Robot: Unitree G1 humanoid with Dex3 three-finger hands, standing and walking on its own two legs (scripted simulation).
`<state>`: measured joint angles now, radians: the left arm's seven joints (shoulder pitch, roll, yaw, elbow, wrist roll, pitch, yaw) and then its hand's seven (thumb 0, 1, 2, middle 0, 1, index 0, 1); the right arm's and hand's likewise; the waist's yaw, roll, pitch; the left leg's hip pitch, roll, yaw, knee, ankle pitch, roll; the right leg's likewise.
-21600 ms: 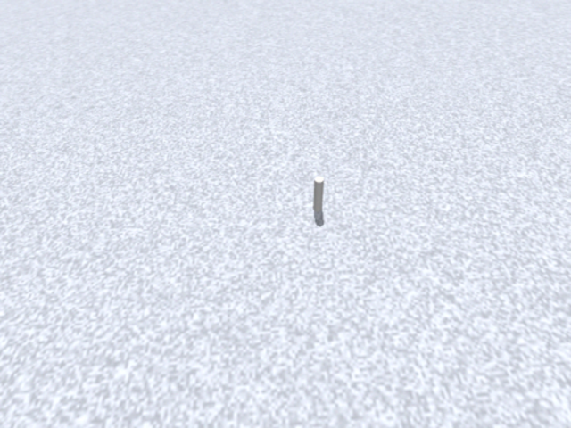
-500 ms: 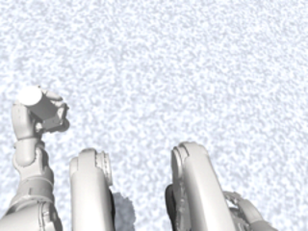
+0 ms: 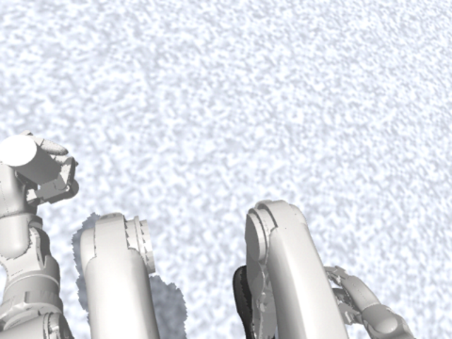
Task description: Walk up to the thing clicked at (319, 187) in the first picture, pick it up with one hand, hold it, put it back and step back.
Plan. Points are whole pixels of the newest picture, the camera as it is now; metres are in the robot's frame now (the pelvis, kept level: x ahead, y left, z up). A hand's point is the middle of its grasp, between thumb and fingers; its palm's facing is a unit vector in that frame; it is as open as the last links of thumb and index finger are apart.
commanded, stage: lower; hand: left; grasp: from the side
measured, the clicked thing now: (47, 173) +0.40 +0.29 -0.08
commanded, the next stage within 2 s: loosen in 1.66 s
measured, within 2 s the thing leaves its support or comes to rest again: rests again in 1.46 s
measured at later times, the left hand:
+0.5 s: hand (67, 182) +0.40 +0.27 -0.14, palm faces +0.24 -0.97 +0.01, open 5.3 cm
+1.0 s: hand (73, 185) +0.40 +0.27 -0.18, palm faces +0.24 -0.97 +0.01, open 5.3 cm
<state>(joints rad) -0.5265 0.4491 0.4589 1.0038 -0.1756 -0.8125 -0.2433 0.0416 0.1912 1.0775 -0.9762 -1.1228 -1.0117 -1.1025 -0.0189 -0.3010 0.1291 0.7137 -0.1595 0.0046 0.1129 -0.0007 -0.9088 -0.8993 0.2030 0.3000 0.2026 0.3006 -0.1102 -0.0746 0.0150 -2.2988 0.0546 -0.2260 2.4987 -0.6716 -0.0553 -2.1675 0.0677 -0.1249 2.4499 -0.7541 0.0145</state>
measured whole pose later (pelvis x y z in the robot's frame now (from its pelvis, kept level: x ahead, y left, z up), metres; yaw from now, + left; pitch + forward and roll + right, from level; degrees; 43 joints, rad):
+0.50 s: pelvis +0.00 +0.01 -0.02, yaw -3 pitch +20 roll -11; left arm -0.52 0.58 0.50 1.15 -0.18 -0.94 -0.22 0.04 0.20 1.07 -0.97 -1.12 -1.01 -1.10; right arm -0.11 -0.31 0.28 0.67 -0.23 0.00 0.13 0.00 -0.92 -0.90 0.20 0.30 0.20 0.30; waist -0.16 -0.17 0.13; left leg -2.28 0.05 -0.31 2.60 -0.69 -0.07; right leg -2.13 0.10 -0.18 2.49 -0.74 0.03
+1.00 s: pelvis -0.01 +0.01 -0.02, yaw -6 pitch +14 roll -14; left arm -0.53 0.70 0.50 1.28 -0.18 -1.03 -0.16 0.04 0.19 1.07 -0.98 -1.12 -1.02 -1.10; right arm -0.17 -0.34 0.41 0.62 -0.30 0.00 0.14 0.00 -0.91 -0.89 0.21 0.30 0.21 0.30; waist -0.19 -0.24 0.24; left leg -2.24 0.04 -0.38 2.64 -0.69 -0.06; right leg -2.07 0.12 -0.23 2.48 -0.71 0.05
